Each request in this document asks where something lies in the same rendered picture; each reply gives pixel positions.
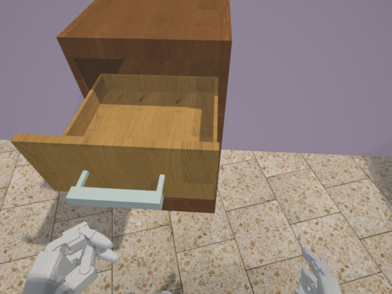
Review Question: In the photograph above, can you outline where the drawer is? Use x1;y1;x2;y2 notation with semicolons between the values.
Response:
10;73;219;200

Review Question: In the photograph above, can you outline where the handle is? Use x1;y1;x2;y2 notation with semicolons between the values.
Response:
66;170;165;210

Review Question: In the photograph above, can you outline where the left robot hand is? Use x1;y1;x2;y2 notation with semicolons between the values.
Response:
23;221;120;294

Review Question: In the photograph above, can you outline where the right robot hand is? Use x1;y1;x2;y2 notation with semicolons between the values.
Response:
295;247;342;294

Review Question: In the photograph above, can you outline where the cabinet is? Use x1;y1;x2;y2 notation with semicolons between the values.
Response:
56;0;232;213

